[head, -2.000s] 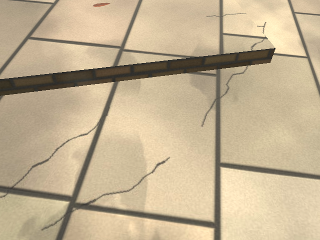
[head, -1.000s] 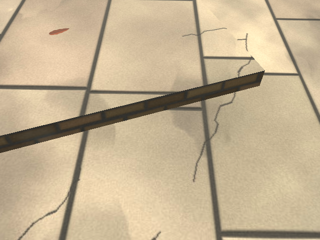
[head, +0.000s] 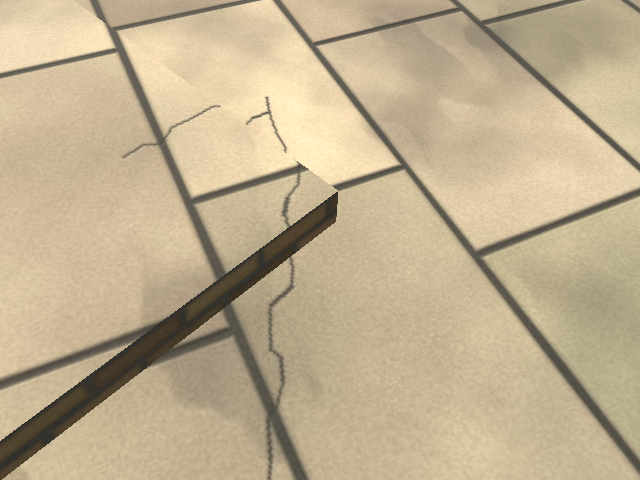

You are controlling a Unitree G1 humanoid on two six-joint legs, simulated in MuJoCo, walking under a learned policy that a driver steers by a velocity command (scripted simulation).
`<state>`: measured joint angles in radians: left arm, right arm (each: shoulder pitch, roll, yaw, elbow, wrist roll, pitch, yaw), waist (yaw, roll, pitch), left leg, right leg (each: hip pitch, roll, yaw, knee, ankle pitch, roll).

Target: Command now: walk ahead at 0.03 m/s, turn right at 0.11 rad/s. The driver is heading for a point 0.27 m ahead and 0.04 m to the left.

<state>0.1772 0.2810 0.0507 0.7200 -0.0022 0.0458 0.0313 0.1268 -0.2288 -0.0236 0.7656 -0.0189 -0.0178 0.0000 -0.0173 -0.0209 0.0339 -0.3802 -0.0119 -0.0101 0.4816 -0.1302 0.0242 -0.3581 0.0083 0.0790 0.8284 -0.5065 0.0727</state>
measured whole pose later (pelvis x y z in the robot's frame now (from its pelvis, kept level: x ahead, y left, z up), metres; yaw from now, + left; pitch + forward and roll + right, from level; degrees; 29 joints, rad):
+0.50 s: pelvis +0.03 -0.03 -0.01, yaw +2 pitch +0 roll -1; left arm 0.26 0.23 0.04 0.80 0.01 0.00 0.05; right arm 0.16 -0.26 -0.05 0.87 0.01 0.01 -0.01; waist -0.01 0.01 0.03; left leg -0.37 0.00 -0.06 0.61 -0.24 -0.02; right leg -0.20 0.01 0.01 0.59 -0.39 0.00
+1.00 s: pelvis +0.03 -0.02 +0.00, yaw +8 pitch +0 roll +0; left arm 0.23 0.25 0.05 0.84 0.01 0.01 0.04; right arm 0.11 -0.24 -0.03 0.85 -0.01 0.01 -0.02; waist -0.01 0.01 0.02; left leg -0.33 -0.05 -0.04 0.51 -0.19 0.02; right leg -0.22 -0.02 0.03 0.53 -0.31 0.01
